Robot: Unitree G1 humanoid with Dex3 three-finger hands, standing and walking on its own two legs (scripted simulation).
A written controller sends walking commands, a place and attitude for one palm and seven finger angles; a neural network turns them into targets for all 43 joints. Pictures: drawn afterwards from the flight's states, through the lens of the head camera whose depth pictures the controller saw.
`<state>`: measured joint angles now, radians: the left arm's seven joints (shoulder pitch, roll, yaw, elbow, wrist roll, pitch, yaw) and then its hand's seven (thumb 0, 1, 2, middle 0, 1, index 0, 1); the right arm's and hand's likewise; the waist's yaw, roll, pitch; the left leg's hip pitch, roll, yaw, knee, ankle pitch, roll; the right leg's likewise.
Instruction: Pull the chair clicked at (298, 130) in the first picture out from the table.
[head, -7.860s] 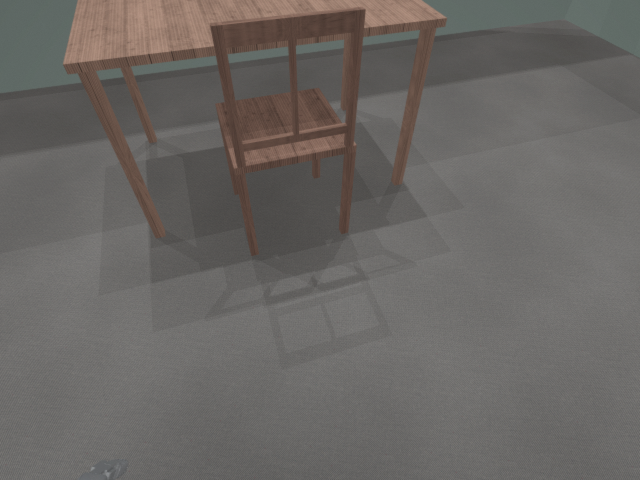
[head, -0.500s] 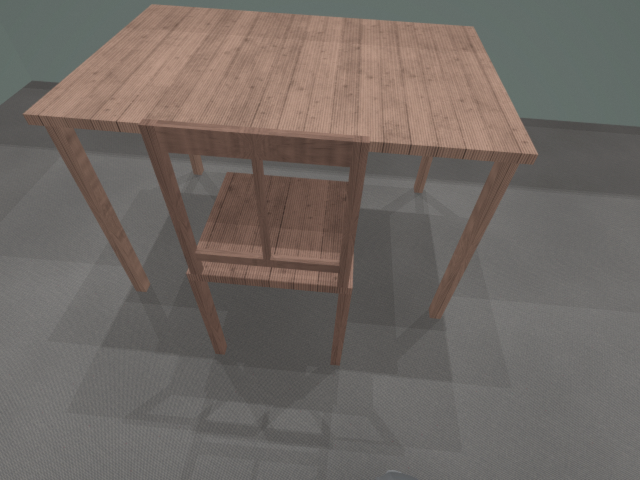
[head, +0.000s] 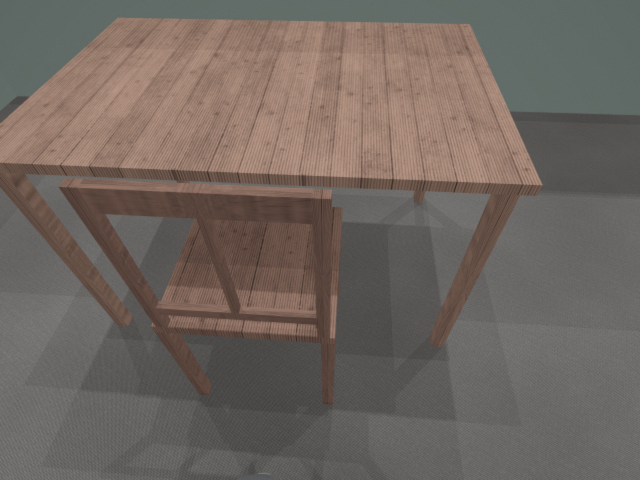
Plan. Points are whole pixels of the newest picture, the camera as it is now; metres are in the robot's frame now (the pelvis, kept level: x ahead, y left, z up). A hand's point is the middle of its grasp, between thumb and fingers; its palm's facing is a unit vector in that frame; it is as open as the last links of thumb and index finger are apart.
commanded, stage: come to a stop and stand still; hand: left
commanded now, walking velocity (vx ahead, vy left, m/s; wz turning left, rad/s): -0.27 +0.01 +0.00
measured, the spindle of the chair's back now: (222, 269) +0.48 +0.22 -0.10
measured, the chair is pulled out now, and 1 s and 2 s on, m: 0.00 0.00 0.00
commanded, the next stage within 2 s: look again from close up in 0.96 s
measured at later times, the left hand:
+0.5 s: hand out of the picture +0.03 +0.18 -0.18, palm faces +0.01 -0.95 -0.31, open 7.4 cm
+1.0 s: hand out of the picture -0.01 +0.12 -0.17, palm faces +0.02 -0.98 -0.20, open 7.3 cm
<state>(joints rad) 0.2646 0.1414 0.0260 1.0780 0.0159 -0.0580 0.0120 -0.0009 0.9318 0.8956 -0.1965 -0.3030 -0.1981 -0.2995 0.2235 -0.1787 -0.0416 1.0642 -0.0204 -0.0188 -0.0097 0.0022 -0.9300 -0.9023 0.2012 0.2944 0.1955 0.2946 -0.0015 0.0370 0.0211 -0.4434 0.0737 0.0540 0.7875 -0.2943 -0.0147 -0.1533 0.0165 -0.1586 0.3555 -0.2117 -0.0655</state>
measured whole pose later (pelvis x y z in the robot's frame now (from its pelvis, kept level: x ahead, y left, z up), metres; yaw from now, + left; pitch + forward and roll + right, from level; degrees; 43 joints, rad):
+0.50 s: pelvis +0.00 -0.02 -0.02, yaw -2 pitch -1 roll +1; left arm 0.25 0.20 0.03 1.04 0.02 0.02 0.04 0.00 0.91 0.90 -0.19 -0.30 -0.19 -0.30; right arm 0.12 -0.18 -0.05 1.03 -0.01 0.05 -0.02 0.00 -0.91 -0.90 0.21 0.30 0.20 0.30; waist 0.01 0.04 0.07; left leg -0.35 0.05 0.05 0.57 -0.26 -0.03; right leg -0.24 -0.03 -0.04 0.60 -0.34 -0.01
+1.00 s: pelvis -0.01 -0.05 +0.00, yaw -1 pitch -1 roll +0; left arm 0.26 0.14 0.01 1.14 0.00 0.00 0.02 0.00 0.92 0.90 -0.20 -0.30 -0.20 -0.30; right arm 0.33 -0.13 0.00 1.17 -0.02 0.01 -0.03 0.00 -0.91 -0.90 0.20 0.29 0.20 0.29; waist -0.01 0.02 0.03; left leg -0.16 0.06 -0.01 0.39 -0.22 -0.06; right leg -0.17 0.04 -0.07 0.41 -0.23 -0.06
